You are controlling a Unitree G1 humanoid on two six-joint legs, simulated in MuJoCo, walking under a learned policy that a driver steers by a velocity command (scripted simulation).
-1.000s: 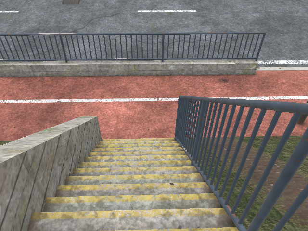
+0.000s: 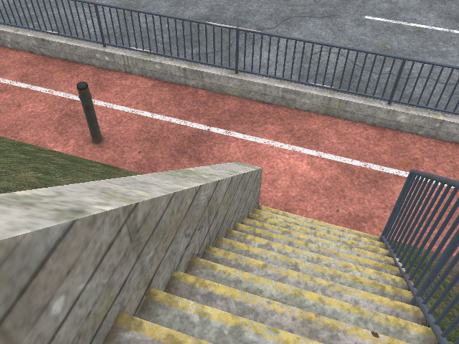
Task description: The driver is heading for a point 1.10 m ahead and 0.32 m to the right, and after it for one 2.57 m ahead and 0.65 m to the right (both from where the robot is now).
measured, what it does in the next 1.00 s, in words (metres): goes down, turning right: right foot 0.21 m lower, then left foot 0.21 m lower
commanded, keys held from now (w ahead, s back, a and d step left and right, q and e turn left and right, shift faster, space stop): w+e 0.88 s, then w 0.12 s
